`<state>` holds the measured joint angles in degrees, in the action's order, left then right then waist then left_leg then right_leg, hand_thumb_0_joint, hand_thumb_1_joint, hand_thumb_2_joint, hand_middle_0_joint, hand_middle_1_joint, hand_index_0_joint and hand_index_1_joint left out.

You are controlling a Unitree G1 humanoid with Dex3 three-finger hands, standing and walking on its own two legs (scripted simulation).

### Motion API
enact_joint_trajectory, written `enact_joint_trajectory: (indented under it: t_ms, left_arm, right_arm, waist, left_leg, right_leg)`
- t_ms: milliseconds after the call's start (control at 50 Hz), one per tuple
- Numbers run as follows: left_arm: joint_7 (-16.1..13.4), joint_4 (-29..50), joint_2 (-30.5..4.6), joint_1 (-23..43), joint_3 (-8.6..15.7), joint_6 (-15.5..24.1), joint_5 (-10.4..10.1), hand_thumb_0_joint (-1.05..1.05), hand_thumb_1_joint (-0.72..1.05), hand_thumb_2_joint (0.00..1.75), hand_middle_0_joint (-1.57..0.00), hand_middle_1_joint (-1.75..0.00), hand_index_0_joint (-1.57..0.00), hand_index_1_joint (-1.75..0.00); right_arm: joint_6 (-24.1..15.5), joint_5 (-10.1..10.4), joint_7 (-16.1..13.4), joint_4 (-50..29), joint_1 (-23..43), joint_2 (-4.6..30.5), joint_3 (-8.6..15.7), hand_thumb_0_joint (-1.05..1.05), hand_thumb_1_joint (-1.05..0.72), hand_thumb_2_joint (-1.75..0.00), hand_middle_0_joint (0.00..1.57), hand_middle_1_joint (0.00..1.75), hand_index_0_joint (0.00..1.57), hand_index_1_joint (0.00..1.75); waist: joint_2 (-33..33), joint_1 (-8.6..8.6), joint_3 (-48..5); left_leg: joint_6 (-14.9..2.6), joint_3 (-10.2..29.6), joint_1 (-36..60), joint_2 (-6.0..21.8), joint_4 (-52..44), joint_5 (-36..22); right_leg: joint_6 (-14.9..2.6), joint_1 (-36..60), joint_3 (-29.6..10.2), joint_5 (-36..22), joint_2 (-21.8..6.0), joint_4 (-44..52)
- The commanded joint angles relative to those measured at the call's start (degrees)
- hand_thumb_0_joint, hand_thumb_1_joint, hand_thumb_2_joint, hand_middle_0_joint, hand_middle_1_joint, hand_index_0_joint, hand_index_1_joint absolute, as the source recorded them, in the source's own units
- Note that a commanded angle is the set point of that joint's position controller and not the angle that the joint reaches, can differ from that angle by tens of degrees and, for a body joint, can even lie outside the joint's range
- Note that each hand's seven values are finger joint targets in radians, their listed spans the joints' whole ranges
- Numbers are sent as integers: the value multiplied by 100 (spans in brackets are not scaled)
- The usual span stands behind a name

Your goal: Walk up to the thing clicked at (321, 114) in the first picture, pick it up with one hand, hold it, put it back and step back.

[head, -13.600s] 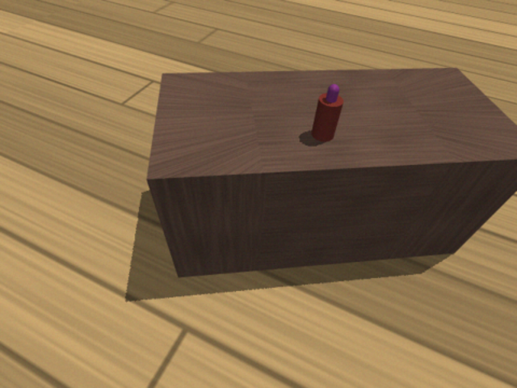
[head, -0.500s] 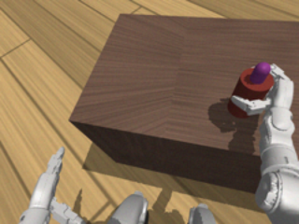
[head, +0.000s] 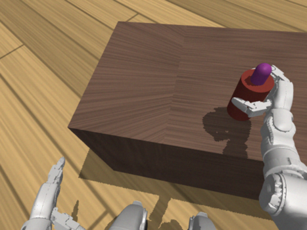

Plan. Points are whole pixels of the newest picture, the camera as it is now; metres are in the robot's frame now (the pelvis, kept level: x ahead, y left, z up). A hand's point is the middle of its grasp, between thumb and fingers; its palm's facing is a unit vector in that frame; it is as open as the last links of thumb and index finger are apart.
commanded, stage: lift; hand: right
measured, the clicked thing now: (250, 91) +0.49 -0.17 +0.04
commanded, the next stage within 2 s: hold in 1.40 s
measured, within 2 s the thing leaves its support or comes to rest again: neither
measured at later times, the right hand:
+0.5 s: hand (263, 92) +0.45 -0.17 +0.10, palm faces +0.15 +0.99 -0.03, open 10.6 cm
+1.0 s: hand (269, 99) +0.39 -0.16 +0.15, palm faces +0.15 +0.99 -0.03, open 10.6 cm
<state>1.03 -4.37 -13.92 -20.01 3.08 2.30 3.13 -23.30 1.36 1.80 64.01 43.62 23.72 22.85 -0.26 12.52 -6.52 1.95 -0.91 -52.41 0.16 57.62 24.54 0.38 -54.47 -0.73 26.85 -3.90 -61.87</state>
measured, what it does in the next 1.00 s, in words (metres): rises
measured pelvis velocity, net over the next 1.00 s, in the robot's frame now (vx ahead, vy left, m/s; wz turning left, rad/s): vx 0.01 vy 0.01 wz -0.01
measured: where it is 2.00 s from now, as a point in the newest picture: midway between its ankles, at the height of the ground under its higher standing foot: outside the picture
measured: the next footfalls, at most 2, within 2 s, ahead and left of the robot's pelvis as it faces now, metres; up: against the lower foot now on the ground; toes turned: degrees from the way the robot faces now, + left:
none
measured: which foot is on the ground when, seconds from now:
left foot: down 0.00-1.00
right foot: down 0.00-1.00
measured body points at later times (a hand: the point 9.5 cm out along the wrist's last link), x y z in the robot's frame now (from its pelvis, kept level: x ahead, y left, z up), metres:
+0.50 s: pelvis +0.01 +0.00 +0.03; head +0.07 -0.01 +0.47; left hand +0.16 +0.26 -0.01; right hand +0.43 -0.23 +0.10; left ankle +0.03 +0.15 -0.66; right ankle +0.02 -0.12 -0.66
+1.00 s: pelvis +0.01 +0.01 +0.06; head +0.03 +0.02 +0.51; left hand +0.17 +0.28 +0.00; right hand +0.37 -0.21 +0.15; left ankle +0.03 +0.15 -0.66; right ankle +0.02 -0.12 -0.66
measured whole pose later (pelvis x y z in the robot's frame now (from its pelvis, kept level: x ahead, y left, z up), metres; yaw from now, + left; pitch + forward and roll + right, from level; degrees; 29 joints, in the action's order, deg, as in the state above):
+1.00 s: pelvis +0.01 +0.01 +0.06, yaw -1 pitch +4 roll +0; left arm -5.0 -23.9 -12.7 -17.0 4.7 4.6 -0.7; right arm -6.3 7.9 -0.6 24.5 17.0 11.5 10.8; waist 1.0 2.8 -2.5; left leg 1.5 0.3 -23.9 1.5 39.1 18.9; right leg 1.0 -23.9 1.4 19.4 -2.4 -39.5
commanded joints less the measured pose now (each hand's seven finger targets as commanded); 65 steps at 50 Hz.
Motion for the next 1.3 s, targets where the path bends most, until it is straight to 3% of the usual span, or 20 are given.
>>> enact_joint_trajectory:
  t_ms: [0,40,60,100,120,160,180,220,260,280,300,340,380,400,460,500,920,1120,1160,1280]
  left_arm:
    - [-176,1927,-1343,701,756,340,3,0,-54,5,-5,-5,-5,-5]
    - [-77,382,-717,-883,428,195,40,0,-54,6,-4,-5,-4,-5]
    - [-34,334,-346,-764,116,234,-46,0,-54,6,-5,-5,-5,-5]
    - [-171,1519,-1164,570,668,350,-51,0,-55,6,-5,-5,-4,-5]
    - [-158,1212,-1225,275,723,290,1,0,-54,6,-4,-5,-4,-5]
    - [-68,296,-642,-569,394,235,-12,0,-55,6,-5,-5,-4,-5]
    - [-59,341,-429,-292,190,280,-91,0,-55,6,-5,-5,-4,-5]
    - [-187,1598,-1189,831,663,369,-84,0,-55,6,-4,-5,-4,-5]
    - [-143,70,-727,-693,416,203,-11,0,-54,6,-4,-5,-4,-5]
    - [-128,371,-523,-416,249,256,-103,0,-55,6,-4,-5,-4,-5]
    - [-151,492,-458,-71,170,302,-153,0,-55,6,-4,-5,-4,-5]
    - [-264,858,-1116,308,700,317,-120,0,-55,6,-4,-5,-4,-5]
    - [-243,-219,-682,-589,474,248,-113,0,-55,6,-4,-5,-4,-5]
    - [-222,139,-498,-91,258,315,-189,0,-55,6,-4,-5,-4,-5]
    - [-365,193,-940,230,635,326,-215,0,-56,6,-4,-5,-4,-5]
    - [-380,-358,-678,-124,486,327,-243,0,-55,6,-4,-5,-4,-5]
    - [-673,-957,-515,695,357,552,-382,0,-54,5,-3,-5,-4,-5]
    - [-757,-1246,-484,857,362,579,-383,0,-55,5,-4,-5,-3,-5]
    - [-795,-1280,-781,945,639,601,-374,0,-54,5,-4,-5,-4,-5]
    - [-791,-1393,-543,1132,381,656,-378,0,-55,5,-4,-5,-3,-5]
  right_arm:
    - [-749,27,-135,-2987,3973,2502,675,0,-2,-133,124,145,130,145]
    - [-485,171,-6,-1705,2752,662,-232,0,-5,-134,126,146,131,146]
    - [-357,269,73,-834,1960,91,-395,0,-4,-132,123,143,128,143]
    - [-686,141,-136,-3337,3809,2315,658,0,-5,-131,122,142,128,142]
    - [-613,54,-146,-2974,3517,2240,522,0,-5,-132,124,144,130,144]
    - [-399,239,-14,-2145,2571,315,-469,0,-6,-134,124,145,130,145]
    - [-281,310,3,-1378,1956,68,-406,0,-4,-131,121,142,127,142]
    - [-549,207,-186,-3623,3422,2006,500,0,-6,-131,123,142,128,142]
    - [-321,250,-107,-2969,2438,645,-360,0,-9,-133,127,146,132,146]
    - [-224,339,-75,-2730,2148,278,-492,0,-9,-131,124,143,129,143]
    - [-135,384,-94,-2316,1748,254,-349,0,-6,-129,122,140,127,140]
    - [-288,309,-231,-4072,2758,1433,87,0,-10,-131,125,143,130,143]
    - [-32,407,-170,-3473,1738,228,-576,0,-7,-133,127,145,132,146]
    - [47,478,-162,-3377,1453,24,-578,0,-8,-131,124,143,129,143]
    - [97,463,-273,-4406,1898,709,-332,0,-11,-130,126,143,131,143]
    - [270,541,-239,-4137,1348,87,-671,0,-7,-130,125,143,130,143]
    - [1080,847,-273,-5791,-131,-132,-794,0,-5,-130,125,144,131,144]
    - [1261,911,-278,-6428,-463,-261,-929,0,-6,-130,124,143,129,143]
    - [1316,914,-302,-6459,-453,-100,-807,0,-3,-131,125,144,131,144]
    - [1427,919,-268,-6647,-685,-223,-891,0,-2,-130,123,143,129,143]
  waist:
    - [1307,-183,-4575]
    - [1129,3,-2777]
    - [761,45,-2112]
    - [1221,-313,-4196]
    - [1491,-352,-4186]
    - [1223,-150,-2546]
    - [685,-197,-2247]
    - [1096,-462,-4226]
    - [1258,-369,-2835]
    - [949,-341,-2488]
    - [492,-379,-2440]
    - [1033,-628,-3588]
    - [922,-499,-2314]
    - [644,-595,-2259]
    - [682,-694,-2706]
    - [648,-658,-2092]
    - [81,-1081,-1441]
    - [71,-1038,-1220]
    - [47,-1004,-1172]
    - [69,-1051,-1111]
  left_leg:
    - [-229,-101,1648,-255,-555,-2027]
    - [-250,-135,1140,-292,-649,-1913]
    - [-228,-160,1044,-308,-745,-1874]
    - [-206,-63,1772,-226,-642,-2368]
    - [-243,-88,1664,-253,-616,-2313]
    - [-280,-159,1103,-301,-731,-1794]
    - [-244,-200,1178,-316,-847,-1779]
    - [-222,-99,2024,-241,-818,-2230]
    - [-265,-146,1622,-279,-916,-1907]
    - [-247,-136,1661,-274,-1057,-1781]
    - [-205,-154,1774,-273,-1133,-1850]
    - [-226,-110,2269,-218,-1090,-2129]
    - [-235,-173,1863,-252,-1216,-1923]
    - [-218,-151,2048,-225,-1293,-1973]
    - [-210,-122,2501,-176,-1431,-2108]
    - [-209,-160,2323,-191,-1546,-1955]
    - [-96,-80,3472,-30,-2344,-2241]
    - [-89,-69,3616,-9,-2599,-2107]
    - [-79,-90,3587,-14,-2652,-2011]
    - [-92,-128,3628,-25,-2748,-1904]
  right_leg:
    - [-47,3136,-79,-2402,202,696]
    - [-39,2499,2,-2240,278,730]
    - [-62,2126,-11,-2120,299,797]
    - [-41,2996,-50,-2700,243,750]
    - [-7,3271,-5,-2860,232,766]
    - [23,2739,-42,-2473,229,964]
    - [-14,2530,-54,-2388,241,1029]
    - [-15,3276,-28,-2688,217,1029]
    - [15,2971,32,-2355,255,1191]
    - [-13,2852,41,-2070,279,1299]
    - [-55,2779,32,-2049,281,1334]
    - [-3,3397,45,-2436,258,1398]
    - [14,3165,41,-2433,252,1521]
    - [-21,3064,63,-2319,280,1572]
    - [-35,3391,92,-2282,270,1743]
    - [-7,3418,66,-2247,245,1902]
    - [-74,4041,247,-2181,324,2683]
    - [-90,4252,269,-2003,348,2923]
    - [-103,4271,256,-1888,335,2990]
    - [-99,4379,224,-1815,318,3134]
